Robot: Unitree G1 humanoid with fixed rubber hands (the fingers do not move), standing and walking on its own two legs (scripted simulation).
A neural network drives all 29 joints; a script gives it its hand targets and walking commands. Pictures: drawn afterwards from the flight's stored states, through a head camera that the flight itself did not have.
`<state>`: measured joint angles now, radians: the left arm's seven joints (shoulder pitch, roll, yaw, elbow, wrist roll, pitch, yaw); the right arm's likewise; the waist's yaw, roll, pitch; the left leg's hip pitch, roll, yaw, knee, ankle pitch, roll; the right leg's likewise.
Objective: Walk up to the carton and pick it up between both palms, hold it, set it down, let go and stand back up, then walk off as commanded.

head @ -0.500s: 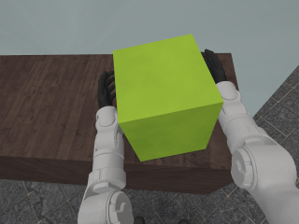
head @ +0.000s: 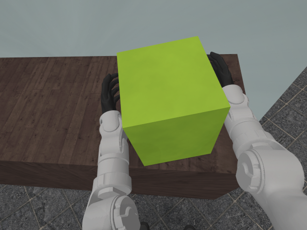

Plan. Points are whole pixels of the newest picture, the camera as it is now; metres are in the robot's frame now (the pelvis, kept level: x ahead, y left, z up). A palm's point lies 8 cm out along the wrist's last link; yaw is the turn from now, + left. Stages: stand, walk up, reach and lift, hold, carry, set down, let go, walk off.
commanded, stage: set down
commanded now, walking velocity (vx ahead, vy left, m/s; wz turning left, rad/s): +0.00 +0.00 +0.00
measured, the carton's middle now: (168, 108) +0.41 +0.07 +0.03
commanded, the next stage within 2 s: none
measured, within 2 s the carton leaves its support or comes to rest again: neither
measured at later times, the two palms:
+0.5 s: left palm (110, 109) +0.37 +0.21 +0.06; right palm (222, 83) +0.48 -0.06 +0.07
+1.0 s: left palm (107, 114) +0.37 +0.22 +0.03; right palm (226, 92) +0.49 -0.08 +0.02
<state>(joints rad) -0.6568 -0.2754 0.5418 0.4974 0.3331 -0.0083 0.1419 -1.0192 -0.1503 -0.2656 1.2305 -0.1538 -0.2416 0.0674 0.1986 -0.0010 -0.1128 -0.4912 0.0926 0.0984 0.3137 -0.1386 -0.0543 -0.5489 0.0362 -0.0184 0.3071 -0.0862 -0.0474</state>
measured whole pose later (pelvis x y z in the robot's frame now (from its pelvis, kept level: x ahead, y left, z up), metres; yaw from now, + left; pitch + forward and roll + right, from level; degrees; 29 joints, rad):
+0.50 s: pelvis +0.00 +0.00 +0.00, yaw +0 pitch +19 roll +0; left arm -0.66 -0.28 0.58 0.52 0.39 -0.03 0.12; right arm -1.02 -0.13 -0.35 1.23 -0.22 -0.25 0.09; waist 0.20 0.00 -0.11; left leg -0.49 0.09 0.10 0.31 -0.14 -0.05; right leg -0.55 0.04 -0.02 0.31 -0.09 -0.05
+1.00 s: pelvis -0.01 +0.00 -0.01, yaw +0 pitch +22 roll +0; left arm -0.66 -0.07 0.23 0.67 0.03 -0.04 0.24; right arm -1.02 -0.29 -0.05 1.28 0.10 -0.21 0.08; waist 0.26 0.00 -0.11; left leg -0.62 0.10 0.10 0.41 -0.14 -0.05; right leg -0.65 0.04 -0.02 0.34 -0.08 -0.05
